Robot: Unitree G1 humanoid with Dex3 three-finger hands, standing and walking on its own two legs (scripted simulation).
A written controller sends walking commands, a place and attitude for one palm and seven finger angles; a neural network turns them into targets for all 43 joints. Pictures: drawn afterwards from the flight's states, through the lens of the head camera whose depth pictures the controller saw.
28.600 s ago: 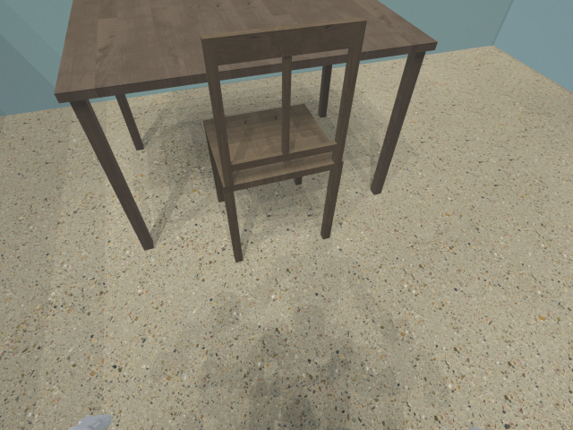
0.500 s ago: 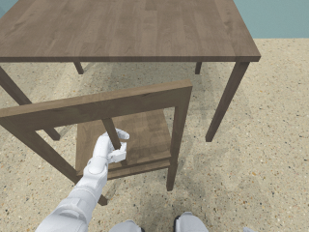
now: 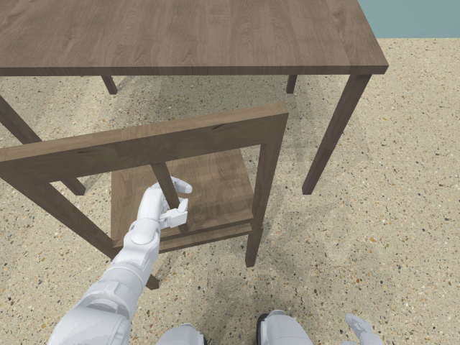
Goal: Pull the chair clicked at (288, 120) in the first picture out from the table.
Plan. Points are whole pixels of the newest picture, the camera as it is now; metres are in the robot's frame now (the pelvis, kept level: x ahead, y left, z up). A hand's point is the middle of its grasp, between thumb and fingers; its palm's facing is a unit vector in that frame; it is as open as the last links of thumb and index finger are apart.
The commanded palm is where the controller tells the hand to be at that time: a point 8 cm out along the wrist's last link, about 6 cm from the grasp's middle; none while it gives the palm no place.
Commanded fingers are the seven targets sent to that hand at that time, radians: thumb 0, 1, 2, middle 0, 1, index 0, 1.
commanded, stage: step backward, pulling the chair out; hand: left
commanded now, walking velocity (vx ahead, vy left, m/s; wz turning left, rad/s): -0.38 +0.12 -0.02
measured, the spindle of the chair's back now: (173, 201) +0.38 +0.13 -0.06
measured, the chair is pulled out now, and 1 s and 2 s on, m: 0.21 0.35 0.63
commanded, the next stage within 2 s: stop walking, hand still on the chair in 1.56 s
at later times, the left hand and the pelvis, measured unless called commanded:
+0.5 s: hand (175, 232) +0.31 +0.11 -0.05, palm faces -0.04 -0.98 -0.19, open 5.3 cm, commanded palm +0.30 +0.17 -0.04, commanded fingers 0.00 0.90 0.90 -0.50 -1.45 -0.50 -1.45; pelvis -0.05 +0.00 +0.01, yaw -3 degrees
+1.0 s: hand (162, 287) +0.21 +0.13 -0.05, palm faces -0.06 -0.98 -0.19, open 5.3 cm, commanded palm +0.21 +0.18 -0.04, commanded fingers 0.00 0.90 0.90 -0.50 -1.45 -0.50 -1.45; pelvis -0.14 +0.01 +0.02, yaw -4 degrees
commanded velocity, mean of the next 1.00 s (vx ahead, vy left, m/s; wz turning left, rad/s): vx -0.38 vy -0.01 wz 0.02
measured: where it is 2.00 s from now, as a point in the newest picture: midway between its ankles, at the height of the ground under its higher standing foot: outside the picture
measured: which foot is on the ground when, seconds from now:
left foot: down 0.00-0.04, up 0.06-0.14, down 0.16-0.48, up 0.50-0.68, down 0.70-0.98, up 1.00-1.00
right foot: down 0.00-0.22, up 0.24-0.36, down 0.38-0.76, up 0.78-0.90, down 0.92-1.00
